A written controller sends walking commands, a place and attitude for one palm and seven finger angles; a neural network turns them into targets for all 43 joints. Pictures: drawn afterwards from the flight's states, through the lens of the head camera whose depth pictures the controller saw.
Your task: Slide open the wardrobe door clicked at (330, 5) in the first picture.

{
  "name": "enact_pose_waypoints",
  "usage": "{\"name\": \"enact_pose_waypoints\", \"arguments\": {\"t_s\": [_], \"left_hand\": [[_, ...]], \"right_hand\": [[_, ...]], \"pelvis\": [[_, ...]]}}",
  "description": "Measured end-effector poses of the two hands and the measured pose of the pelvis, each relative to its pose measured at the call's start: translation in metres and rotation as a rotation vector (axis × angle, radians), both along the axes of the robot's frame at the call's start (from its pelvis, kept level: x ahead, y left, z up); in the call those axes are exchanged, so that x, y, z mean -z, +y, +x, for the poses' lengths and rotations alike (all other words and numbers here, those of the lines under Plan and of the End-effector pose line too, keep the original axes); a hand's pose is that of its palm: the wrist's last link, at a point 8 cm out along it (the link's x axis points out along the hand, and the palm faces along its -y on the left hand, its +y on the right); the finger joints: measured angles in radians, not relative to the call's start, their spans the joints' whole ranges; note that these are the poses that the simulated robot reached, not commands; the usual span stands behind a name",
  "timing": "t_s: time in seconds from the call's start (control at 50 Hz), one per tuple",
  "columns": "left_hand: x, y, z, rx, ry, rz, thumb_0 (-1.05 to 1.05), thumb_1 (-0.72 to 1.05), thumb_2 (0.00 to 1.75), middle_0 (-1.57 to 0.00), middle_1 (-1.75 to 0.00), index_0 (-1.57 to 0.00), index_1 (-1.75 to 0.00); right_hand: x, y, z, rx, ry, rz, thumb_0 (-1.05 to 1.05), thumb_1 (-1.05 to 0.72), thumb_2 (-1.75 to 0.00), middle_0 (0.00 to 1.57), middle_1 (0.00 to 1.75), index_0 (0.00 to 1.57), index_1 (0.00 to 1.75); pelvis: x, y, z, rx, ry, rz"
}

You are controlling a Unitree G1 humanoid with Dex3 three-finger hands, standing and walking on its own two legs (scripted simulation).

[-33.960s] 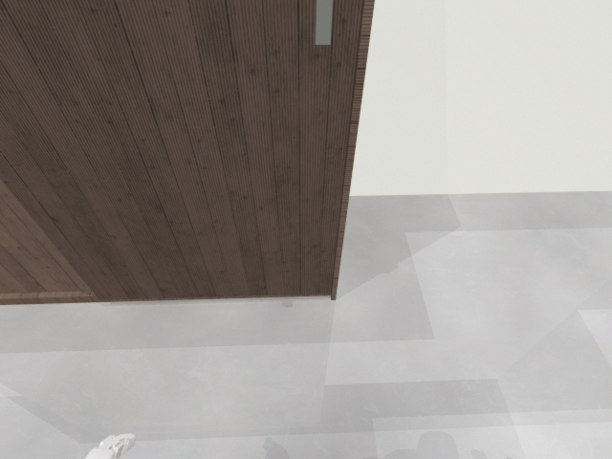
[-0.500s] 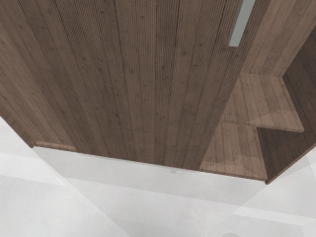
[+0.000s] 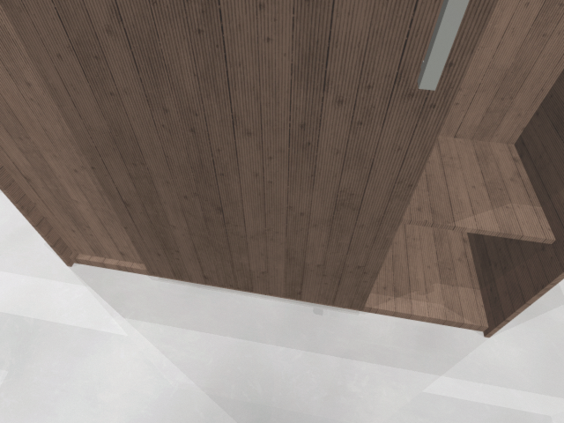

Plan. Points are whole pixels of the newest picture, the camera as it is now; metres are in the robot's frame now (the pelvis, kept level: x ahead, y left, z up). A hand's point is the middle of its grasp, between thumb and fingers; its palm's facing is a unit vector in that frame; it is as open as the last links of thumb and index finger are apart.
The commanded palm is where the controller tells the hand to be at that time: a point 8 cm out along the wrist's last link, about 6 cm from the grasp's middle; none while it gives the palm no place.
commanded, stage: let the arm hang, fingers relaxed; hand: right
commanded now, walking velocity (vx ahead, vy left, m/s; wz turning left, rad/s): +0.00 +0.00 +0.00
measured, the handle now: (440, 32) +0.61 -0.19 +0.27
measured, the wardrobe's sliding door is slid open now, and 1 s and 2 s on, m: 0.45 0.45 0.45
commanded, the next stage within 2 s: look to check the result in 0.04 s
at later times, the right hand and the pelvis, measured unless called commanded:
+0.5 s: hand out of the picture +0.06 -0.22 -0.16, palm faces +0.00 +0.96 -0.29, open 7.4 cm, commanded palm none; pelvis +0.01 +0.00 +0.00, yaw +0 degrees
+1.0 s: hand out of the picture +0.10 -0.23 -0.16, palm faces -0.01 +0.95 -0.31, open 7.4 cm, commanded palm none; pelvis +0.02 +0.01 +0.00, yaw +0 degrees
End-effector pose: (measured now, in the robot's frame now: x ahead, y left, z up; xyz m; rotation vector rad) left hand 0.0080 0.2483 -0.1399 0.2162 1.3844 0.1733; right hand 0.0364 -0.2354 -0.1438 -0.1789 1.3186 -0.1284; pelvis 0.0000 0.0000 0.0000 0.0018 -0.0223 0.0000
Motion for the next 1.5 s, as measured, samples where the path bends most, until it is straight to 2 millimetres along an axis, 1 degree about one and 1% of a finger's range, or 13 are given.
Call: {"name": "enact_pose_waypoints", "arguments": {"t_s": [0.12, 0.32, 0.48, 0.68, 0.86, 0.98, 1.24, 1.5], "left_hand": [[-0.001, 0.002, 0.007, 0.002, -0.012, 0.004, 0.0, 0.91, 0.9, -0.2, -0.3, -0.2, -0.3], [-0.001, 0.005, 0.029, 0.022, -0.051, 0.003, 0.0, 0.91, 0.9, -0.2, -0.3, -0.21, -0.3], [-0.004, 0.014, 0.048, 0.04, -0.083, 0.017, 0.0, 0.91, 0.9, -0.2, -0.3, -0.21, -0.3], [-0.011, 0.029, 0.063, 0.05, -0.104, 0.051, 0.0, 0.91, 0.9, -0.2, -0.3, -0.21, -0.3], [-0.015, 0.037, 0.07, 0.053, -0.111, 0.069, 0.0, 0.91, 0.9, -0.2, -0.3, -0.21, -0.3], [-0.016, 0.039, 0.074, 0.056, -0.112, 0.071, 0.0, 0.9, 0.9, -0.2, -0.3, -0.21, -0.3], [-0.013, 0.042, 0.078, 0.058, -0.11, 0.061, 0.0, 0.9, 0.9, -0.2, -0.3, -0.21, -0.3], [-0.015, 0.05, 0.081, 0.055, -0.113, 0.07, 0.0, 0.9, 0.9, -0.2, -0.3, -0.21, -0.3]], "right_hand": [[0.0, -0.002, -0.001, 0.005, 0.009, -0.005, 0.01, -0.91, -0.9, 0.2, 0.3, 0.2, 0.3], [-0.009, -0.022, 0.003, 0.013, 0.003, -0.06, 0.01, -0.91, -0.9, 0.2, 0.3, 0.2, 0.3], [-0.015, -0.033, 0.015, 0.007, -0.021, -0.09, 0.01, -0.91, -0.9, 0.2, 0.3, 0.2, 0.3], [-0.017, -0.036, 0.034, -0.011, -0.053, -0.096, 0.01, -0.91, -0.9, 0.2, 0.3, 0.2, 0.3], [-0.019, -0.036, 0.049, -0.023, -0.074, -0.098, 0.01, -0.91, -0.9, 0.2, 0.3, 0.2, 0.3], [-0.021, -0.038, 0.055, -0.028, -0.079, -0.104, 0.01, -0.91, -0.9, 0.2, 0.3, 0.2, 0.3], [-0.024, -0.038, 0.059, -0.028, -0.075, -0.12, 0.01, -0.91, -0.9, 0.2, 0.3, 0.2, 0.3], [-0.024, -0.033, 0.061, -0.031, -0.075, -0.121, 0.01, -0.91, -0.9, 0.21, 0.3, 0.2, 0.3]], "pelvis": [[0.0, 0.001, 0.002, 0.0, 0.0, 0.001], [-0.001, 0.001, 0.006, 0.003, 0.0, 0.001], [-0.002, 0.002, 0.009, 0.004, 0.0, -0.001], [-0.003, 0.003, 0.014, 0.003, 0.003, -0.001], [-0.003, 0.004, 0.018, 0.002, 0.005, -0.002], [-0.003, 0.006, 0.02, 0.001, 0.006, -0.003], [-0.003, 0.009, 0.025, 0.0, 0.007, -0.005], [-0.003, 0.014, 0.027, -0.002, 0.006, -0.005]]}}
